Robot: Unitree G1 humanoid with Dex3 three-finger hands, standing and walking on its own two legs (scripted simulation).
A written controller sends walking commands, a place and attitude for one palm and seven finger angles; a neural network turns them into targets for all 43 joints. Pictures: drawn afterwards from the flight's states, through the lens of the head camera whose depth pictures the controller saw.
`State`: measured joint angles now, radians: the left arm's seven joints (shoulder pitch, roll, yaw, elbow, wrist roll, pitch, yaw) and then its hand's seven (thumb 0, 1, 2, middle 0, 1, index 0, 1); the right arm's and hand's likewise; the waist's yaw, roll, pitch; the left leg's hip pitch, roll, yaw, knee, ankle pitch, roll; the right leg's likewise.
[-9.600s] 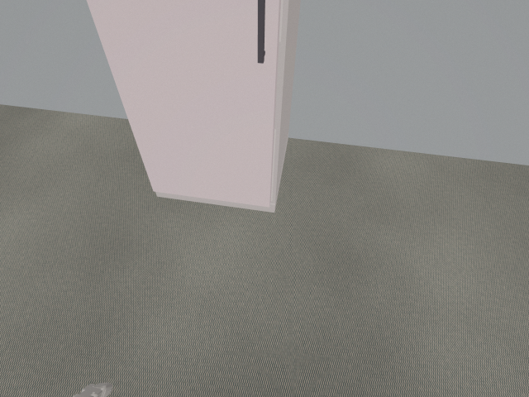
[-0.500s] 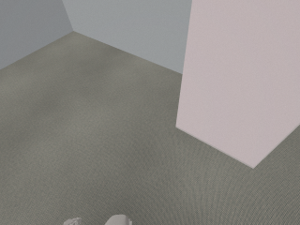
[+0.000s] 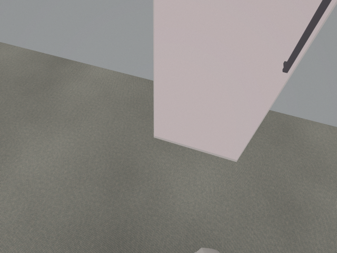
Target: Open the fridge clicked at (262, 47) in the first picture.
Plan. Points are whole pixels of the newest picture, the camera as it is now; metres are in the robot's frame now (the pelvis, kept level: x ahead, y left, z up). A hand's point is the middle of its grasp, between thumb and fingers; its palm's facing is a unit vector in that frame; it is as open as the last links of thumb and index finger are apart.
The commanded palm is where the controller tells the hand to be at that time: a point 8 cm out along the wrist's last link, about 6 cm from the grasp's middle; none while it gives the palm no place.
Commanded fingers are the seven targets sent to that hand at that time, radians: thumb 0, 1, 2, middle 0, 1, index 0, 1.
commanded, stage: turn to face it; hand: right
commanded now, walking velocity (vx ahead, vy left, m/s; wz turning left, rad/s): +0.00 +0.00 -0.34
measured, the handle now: (311, 23) +0.76 -0.37 +0.21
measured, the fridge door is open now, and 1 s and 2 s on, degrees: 0 0 0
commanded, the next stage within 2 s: take the last steps up to it in 0.30 s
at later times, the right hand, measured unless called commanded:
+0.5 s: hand out of the picture +0.01 -0.26 -0.16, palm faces +0.20 +0.95 -0.25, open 7.4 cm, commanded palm none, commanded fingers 0.00 -0.90 -0.90 0.20 0.30 0.20 0.30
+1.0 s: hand out of the picture -0.10 -0.13 -0.15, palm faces +0.35 +0.92 -0.17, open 7.4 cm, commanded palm none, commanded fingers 0.00 -0.90 -0.90 0.20 0.30 0.20 0.30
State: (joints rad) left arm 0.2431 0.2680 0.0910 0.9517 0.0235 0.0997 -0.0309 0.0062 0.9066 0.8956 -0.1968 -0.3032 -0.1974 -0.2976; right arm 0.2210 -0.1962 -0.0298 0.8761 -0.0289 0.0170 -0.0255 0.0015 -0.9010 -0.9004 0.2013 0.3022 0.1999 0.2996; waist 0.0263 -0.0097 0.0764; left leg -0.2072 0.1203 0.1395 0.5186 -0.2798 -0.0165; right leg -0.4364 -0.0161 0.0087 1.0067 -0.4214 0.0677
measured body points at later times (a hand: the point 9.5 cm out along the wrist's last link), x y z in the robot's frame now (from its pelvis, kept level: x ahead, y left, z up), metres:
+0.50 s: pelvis -0.02 -0.05 +0.00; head -0.02 -0.06 +0.45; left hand +0.09 +0.17 -0.14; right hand +0.00 -0.31 -0.14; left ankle -0.01 +0.10 -0.68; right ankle -0.02 -0.14 -0.74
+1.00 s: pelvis +0.04 -0.02 +0.01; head +0.05 +0.00 +0.46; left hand +0.10 +0.20 -0.16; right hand -0.11 -0.18 -0.14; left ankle -0.01 +0.08 -0.74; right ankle +0.09 -0.20 -0.67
